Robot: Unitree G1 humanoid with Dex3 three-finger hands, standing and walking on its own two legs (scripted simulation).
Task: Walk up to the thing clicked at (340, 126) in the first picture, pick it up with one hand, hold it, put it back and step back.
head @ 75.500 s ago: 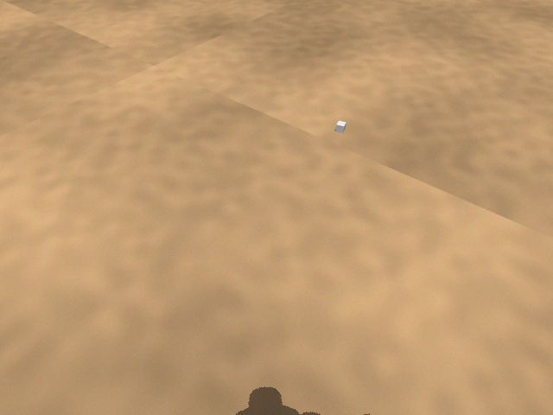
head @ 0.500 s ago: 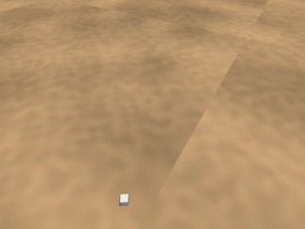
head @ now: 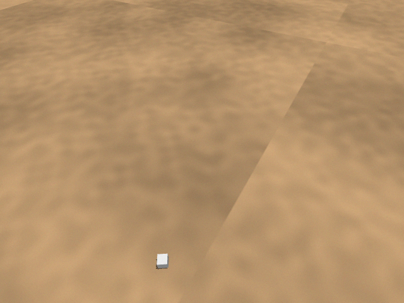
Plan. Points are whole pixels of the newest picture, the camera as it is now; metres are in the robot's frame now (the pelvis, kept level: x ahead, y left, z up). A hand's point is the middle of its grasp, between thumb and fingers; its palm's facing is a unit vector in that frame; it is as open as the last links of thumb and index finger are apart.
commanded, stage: stand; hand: left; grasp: from above
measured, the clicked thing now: (162, 260) +0.47 +0.21 -0.76
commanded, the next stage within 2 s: step back in 1.04 s
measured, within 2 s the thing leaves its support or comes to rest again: neither
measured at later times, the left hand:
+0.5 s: hand out of the picture +0.08 +0.24 -0.16, palm faces +0.02 -0.94 -0.34, open 7.4 cm
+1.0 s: hand out of the picture +0.08 +0.24 -0.16, palm faces +0.01 -0.94 -0.35, open 7.4 cm
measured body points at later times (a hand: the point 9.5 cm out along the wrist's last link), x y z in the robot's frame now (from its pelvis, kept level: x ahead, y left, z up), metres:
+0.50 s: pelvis +0.01 -0.01 +0.00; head +0.02 -0.01 +0.45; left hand +0.08 +0.29 -0.13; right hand +0.08 -0.30 -0.14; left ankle +0.01 +0.14 -0.75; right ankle +0.01 -0.12 -0.75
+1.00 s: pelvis +0.01 -0.01 +0.00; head +0.02 -0.02 +0.45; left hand +0.08 +0.29 -0.13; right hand +0.08 -0.30 -0.14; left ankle +0.01 +0.14 -0.75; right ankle +0.01 -0.12 -0.75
